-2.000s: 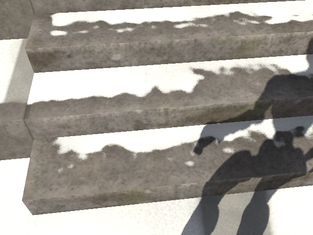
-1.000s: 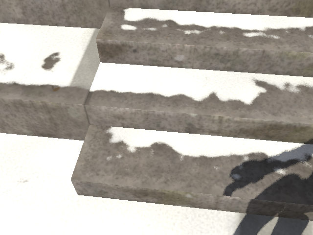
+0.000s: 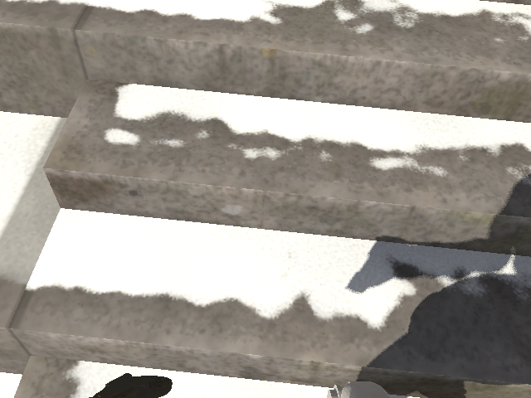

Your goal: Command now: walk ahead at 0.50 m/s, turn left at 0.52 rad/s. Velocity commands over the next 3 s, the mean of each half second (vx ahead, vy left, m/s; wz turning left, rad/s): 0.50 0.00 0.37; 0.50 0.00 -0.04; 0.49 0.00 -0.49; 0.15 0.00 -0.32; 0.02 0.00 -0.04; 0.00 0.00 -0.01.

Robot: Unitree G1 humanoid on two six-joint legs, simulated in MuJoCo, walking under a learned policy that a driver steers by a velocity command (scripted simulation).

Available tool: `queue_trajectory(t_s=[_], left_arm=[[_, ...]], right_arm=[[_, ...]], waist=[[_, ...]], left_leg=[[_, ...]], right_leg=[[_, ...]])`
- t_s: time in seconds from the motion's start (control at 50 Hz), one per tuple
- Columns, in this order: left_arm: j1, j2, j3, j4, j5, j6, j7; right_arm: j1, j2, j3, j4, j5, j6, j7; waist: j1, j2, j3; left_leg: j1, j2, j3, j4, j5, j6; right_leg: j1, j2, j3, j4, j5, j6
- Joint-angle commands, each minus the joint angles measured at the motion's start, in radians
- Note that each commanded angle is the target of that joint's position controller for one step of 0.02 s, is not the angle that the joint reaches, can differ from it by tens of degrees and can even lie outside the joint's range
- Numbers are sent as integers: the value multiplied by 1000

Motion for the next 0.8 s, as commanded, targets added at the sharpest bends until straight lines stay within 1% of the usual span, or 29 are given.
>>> queue_trajectory(t_s=[0.02, 0.06, 0.08, 0.1, 0.12, 0.16, 0.18, 0.2, 0.22, 0.24, 0.26, 0.28, 0.3, 0.32, 0.34, 0.38, 0.42, 0.46, 0.5, 0.54, 0.58, 0.6, 0.64, 0.66, 0.7, 0.74, 0.76, 0.78, 0.8], left_arm=[[-299, -4, -22, -227, 10, -29, 8], [-334, -6, -28, -267, -7, -19, -2], [-304, -22, -38, -279, 3, -7, -11], [-311, -19, -40, -287, -11, -2, -12], [-172, -40, -40, -228, -28, -1, -10], [124, 67, 26, -126, -54, -3, 8], [271, 118, 58, -83, -49, -22, 10], [358, 207, 92, -49, -11, -42, 19], [359, 323, 123, 3, -17, -26, 32], [216, 254, 116, -16, -43, -13, 35], [119, 162, 94, 11, -60, -16, 22], [189, 47, 25, 69, -42, -64, -71], [201, -13, 26, 181, -17, -75, -93], [156, -59, 20, 239, -14, -80, -89], [133, -62, 24, 273, -21, -87, -78], [171, -49, 20, 349, 5, -87, -78], [167, 7, 35, 369, 40, -93, -77], [296, -2, 22, 419, 51, -108, -70], [452, -7, 8, 488, 66, -104, -71], [519, -26, -6, 541, 84, -100, -83], [556, -22, -17, 574, 93, -93, -100], [611, -11, -17, 597, 90, -93, -108], [566, -13, -26, 578, 66, -94, -136], [425, 15, -23, 521, 25, -110, -139], [466, 157, -1, 523, -23, -146, -132], [514, 244, 38, 547, -35, -140, -128], [496, 286, 67, 557, -2, -131, -145], [543, 219, 89, 503, -86, -149, -29], [559, 87, 68, 460, -140, -172, -18]], right_arm=[[101, -146, -30, 11, 13, -14, -13], [102, -153, -28, 29, 5, -4, -28], [66, -172, -38, -2, 16, 9, -45], [28, -173, -42, -11, 19, 20, -53], [-73, -151, -40, -49, 18, 23, -52], [-74, -227, -67, -69, 33, 1, -30], [-134, -262, -87, -76, 58, -23, -11], [-161, -206, -85, -96, 50, -48, 12], [-128, -38, -62, -188, 28, -50, 47], [-48, -33, -59, -160, -42, -45, 60], [-92, 2, -53, -173, -57, -29, 59], [-225, -60, -38, -150, 30, -12, 85], [-186, -28, -14, -147, 10, -6, 90], [-152, 21, 11, -144, -15, 0, 92], [-125, 42, 24, -135, -20, 6, 90], [-158, 14, 30, -148, -5, 24, 93], [-284, -4, 37, -195, 24, 27, 95], [-346, 26, 53, -195, 4, 27, 101], [-439, 40, 71, -212, -2, 23, 83], [-509, 46, 85, -231, 10, 19, 64], [-637, 33, 92, -291, 18, 37, 61], [-702, 39, 97, -310, 16, 55, 63], [-820, 95, 118, -346, -12, 104, 88], [-756, 90, 112, -322, -27, 110, 104], [-699, 41, 94, -312, -23, 131, 128], [-622, 5, 77, -292, -16, 114, 122], [-494, -27, 58, -264, 8, 100, 105], [-144, -22, 33, -129, 7, 47, 59], [13, -134, -10, -67, 10, 16, 22]], waist=[[-24, 84, 48], [-33, 126, 44], [-22, 127, -26], [-12, 138, -32], [59, 154, -88], [184, 221, -270], [278, 201, -367], [299, 34, -396], [208, -415, -407], [120, -223, -337], [64, -128, -152], [135, -127, 172], [77, -3, 84], [13, 75, 6], [-7, 54, -19], [-20, 33, -71], [1, 38, -76], [35, -51, -79], [89, -6, -21], [107, 11, 12], [116, 37, -6], [143, -12, -2], [125, -24, -9], [41, -41, -7], [-13, -133, -96], [-34, -168, -89], [-72, -200, -170], [-131, -60, -346], [-149, 192, -481]], left_leg=[[156, 263, -359, -204, -67, 162], [131, 247, -347, -272, 19, 163], [92, 268, -326, -372, 223, 176], [50, 271, -275, -426, 343, 161], [-36, 246, -153, -388, 617, 126], [79, 265, -124, -75, 1446, 80], [136, 272, -107, 157, 1487, 56], [32, 194, -88, 481, 1156, 38], [-315, -37, -71, 845, 38, -31], [-442, -9, -164, 1186, 6, -29], [-531, 40, -89, 1324, 52, -23], [-800, -3, -271, 1504, 226, 50], [-868, 7, -235, 1508, 267, 100], [-883, 40, -224, 1475, 296, 127], [-906, 54, -214, 1442, 303, 136], [-1020, 80, -147, 1446, 317, 117], [-962, 115, -36, 1348, 309, 94], [-1037, 121, 40, 1541, 247, 88], [-1303, 108, 7, 1654, 117, 107], [-1464, 138, -7, 1582, 95, 133], [-1418, 186, 86, 1330, 187, 130], [-1377, 222, 147, 1300, 222, 121], [-1047, 247, 233, 1185, 199, 101], [-792, 220, 286, 1059, 164, 97], [-533, 111, 354, 916, 81, 39], [-491, 38, 375, 578, -51, 20], [-290, 25, 321, 462, -22, 43], [92, 116, 100, 548, -26, 101], [385, 413, -399, 313, 222, 257]], right_leg=[[-325, -22, -19, -26, -78, -16], [-246, -9, -65, -181, -75, -3], [-18, -12, -88, -347, -48, -7], [154, -4, -106, -527, -58, -18], [441, 28, -127, -658, -43, -48], [756, 123, -120, -760, -34, -75], [882, 117, -81, -945, 33, -96], [977, -15, 209, -1165, -197, -142], [1065, -305, 874, -1635, -175, -214], [977, -333, 1096, -1668, -298, -256], [822, -285, 949, -1629, -473, -265], [639, -207, 706, -1559, -294, -325], [700, -211, 579, -1536, -86, -342], [715, -190, 489, -1538, -15, -301], [729, -151, 396, -1568, 19, -266], [780, -131, 287, -1591, 64, -232], [673, -90, 113, -1648, 90, -200], [740, -92, 89, -1684, 239, -222], [966, -141, 149, -1683, 239, -247], [1115, -170, 152, -1697, 223, -244], [1106, -181, 114, -1769, 245, -238], [1081, -186, 104, -1809, 289, -248], [861, -204, 33, -1951, 420, -253], [738, -173, -53, -1948, 686, -239], [822, -197, -86, -1828, 1447, -276], [1136, -229, -92, -1669, 1771, -225], [1134, -221, -92, -1519, 1935, -207], [1035, -161, -73, -1171, 1690, -134], [644, 8, -57, -698, 900, -70]])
